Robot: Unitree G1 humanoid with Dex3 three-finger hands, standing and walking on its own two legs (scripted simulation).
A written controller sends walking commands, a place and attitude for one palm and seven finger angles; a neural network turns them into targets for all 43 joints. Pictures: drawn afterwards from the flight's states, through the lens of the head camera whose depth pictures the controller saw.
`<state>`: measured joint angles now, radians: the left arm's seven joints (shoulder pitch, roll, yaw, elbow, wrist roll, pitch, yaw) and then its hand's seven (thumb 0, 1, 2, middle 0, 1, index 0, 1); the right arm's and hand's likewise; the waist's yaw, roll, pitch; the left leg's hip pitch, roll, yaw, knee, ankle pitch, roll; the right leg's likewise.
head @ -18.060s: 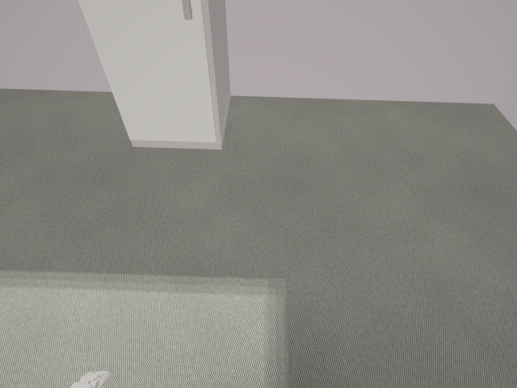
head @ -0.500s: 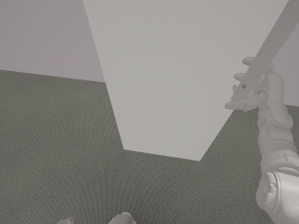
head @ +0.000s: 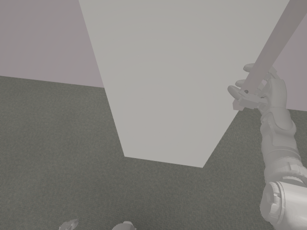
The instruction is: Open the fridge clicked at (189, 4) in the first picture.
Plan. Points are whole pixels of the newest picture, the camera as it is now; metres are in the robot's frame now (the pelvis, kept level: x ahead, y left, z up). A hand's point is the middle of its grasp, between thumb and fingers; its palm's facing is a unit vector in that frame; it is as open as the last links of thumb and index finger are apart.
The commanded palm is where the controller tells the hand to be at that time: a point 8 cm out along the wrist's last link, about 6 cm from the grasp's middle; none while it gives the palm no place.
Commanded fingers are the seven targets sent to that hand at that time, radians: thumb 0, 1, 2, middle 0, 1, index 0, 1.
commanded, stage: grip the handle and tug to test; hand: right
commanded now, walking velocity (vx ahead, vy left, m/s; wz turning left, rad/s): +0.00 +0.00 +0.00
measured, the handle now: (275, 33) +0.52 -0.19 +0.25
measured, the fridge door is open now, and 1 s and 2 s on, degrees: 0 0 25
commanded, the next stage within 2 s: pull the door a little, standing still in 0.94 s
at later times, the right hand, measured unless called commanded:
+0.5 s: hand (245, 91) +0.46 -0.17 +0.12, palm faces +0.01 +1.00 +0.00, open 6.2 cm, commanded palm +0.43 -0.22 +0.12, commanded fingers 0.00 -0.90 -0.90 0.45 1.40 0.45 1.40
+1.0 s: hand (245, 93) +0.45 -0.17 +0.12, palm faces +0.00 +1.00 +0.01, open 6.2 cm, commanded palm +0.40 -0.23 +0.12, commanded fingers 0.00 -0.90 -0.90 0.45 1.40 0.45 1.40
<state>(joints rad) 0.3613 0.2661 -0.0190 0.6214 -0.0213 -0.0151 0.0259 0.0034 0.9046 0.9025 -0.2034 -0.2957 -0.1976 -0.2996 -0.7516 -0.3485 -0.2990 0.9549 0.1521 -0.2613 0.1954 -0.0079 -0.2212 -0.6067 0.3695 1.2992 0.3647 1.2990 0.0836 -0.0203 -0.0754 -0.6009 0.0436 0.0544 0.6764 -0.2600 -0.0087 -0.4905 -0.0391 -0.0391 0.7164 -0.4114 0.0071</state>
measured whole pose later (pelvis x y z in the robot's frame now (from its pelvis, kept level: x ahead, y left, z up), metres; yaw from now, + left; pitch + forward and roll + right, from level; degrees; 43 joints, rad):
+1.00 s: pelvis +0.03 +0.00 +0.01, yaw +3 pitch +10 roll +1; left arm 0.35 0.26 -0.01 0.57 -0.03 0.02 0.02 0.01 0.90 0.90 -0.20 -0.30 -0.20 -0.30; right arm -0.50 -0.31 -0.32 0.64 0.19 -0.15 0.19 0.01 -0.69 -0.73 0.29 1.39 0.30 1.36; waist 0.09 -0.03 -0.09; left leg -0.52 0.02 0.02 0.61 -0.26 -0.01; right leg -0.38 -0.05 -0.08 0.63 -0.42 0.01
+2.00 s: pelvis -0.02 +0.02 +0.02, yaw -3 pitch +1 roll -1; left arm 0.15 0.17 -0.05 0.52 0.02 0.06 0.06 0.01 0.90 0.90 -0.20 -0.30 -0.20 -0.30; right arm 0.07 -0.13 0.02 -0.07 0.03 -0.05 -0.10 -0.02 -0.58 -0.68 0.35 1.34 0.29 1.36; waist 0.04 -0.05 0.00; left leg -0.34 0.05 0.10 0.51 -0.19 0.01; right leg -0.23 -0.02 0.01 0.49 -0.28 0.04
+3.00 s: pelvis -0.05 +0.40 +0.01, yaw -45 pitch -2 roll +0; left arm 0.09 0.18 0.01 0.58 0.05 -0.18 0.05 0.01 0.91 0.90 -0.20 -0.30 -0.19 -0.30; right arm 0.12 -0.16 0.18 -0.31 -0.04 -0.14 0.00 -0.04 -0.52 -0.74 0.44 1.38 0.31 1.36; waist 0.04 -0.02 0.19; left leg -0.59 -0.01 0.03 1.24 -0.46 -0.03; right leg -0.34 -0.09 0.03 0.62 -0.25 0.05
